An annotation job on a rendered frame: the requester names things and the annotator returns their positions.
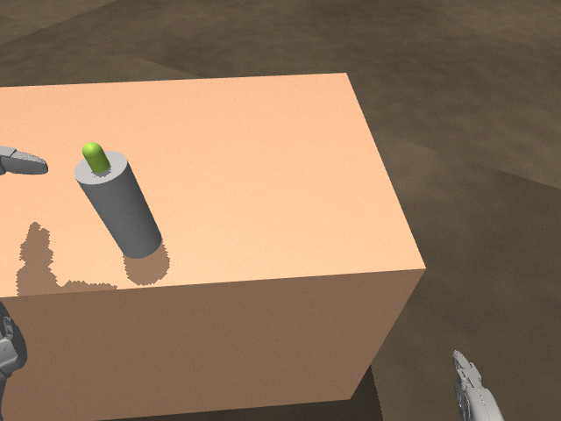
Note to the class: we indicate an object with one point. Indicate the bottle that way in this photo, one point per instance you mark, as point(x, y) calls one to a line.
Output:
point(110, 185)

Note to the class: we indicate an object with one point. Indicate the left robot hand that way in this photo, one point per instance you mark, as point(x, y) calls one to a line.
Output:
point(11, 160)

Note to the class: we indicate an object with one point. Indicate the right robot hand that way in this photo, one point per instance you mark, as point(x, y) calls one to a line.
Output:
point(475, 403)

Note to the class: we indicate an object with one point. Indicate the left robot arm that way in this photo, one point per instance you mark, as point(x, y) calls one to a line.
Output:
point(13, 353)

